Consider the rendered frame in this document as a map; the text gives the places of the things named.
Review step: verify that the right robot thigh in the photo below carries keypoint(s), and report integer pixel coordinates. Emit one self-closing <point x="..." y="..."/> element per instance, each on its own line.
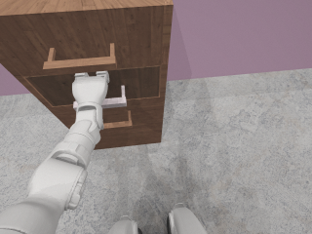
<point x="183" y="221"/>

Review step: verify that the left robot hand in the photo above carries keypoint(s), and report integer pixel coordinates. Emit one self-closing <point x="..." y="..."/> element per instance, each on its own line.
<point x="87" y="88"/>

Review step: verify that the cabinet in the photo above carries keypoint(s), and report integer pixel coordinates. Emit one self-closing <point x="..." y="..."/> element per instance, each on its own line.
<point x="136" y="32"/>

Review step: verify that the left robot forearm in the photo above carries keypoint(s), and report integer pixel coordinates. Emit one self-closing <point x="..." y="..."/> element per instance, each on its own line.
<point x="81" y="140"/>

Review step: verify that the drawer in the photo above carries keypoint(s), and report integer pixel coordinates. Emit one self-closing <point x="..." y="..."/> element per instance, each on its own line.
<point x="139" y="82"/>

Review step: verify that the left robot upper arm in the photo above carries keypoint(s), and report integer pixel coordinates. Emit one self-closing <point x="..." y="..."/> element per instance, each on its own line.
<point x="58" y="187"/>

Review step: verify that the handle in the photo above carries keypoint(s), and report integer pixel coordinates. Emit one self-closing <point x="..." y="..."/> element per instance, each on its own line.
<point x="112" y="102"/>
<point x="117" y="126"/>
<point x="79" y="65"/>

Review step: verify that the robot right shin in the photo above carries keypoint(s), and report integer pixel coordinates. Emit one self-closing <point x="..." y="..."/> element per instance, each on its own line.
<point x="178" y="205"/>

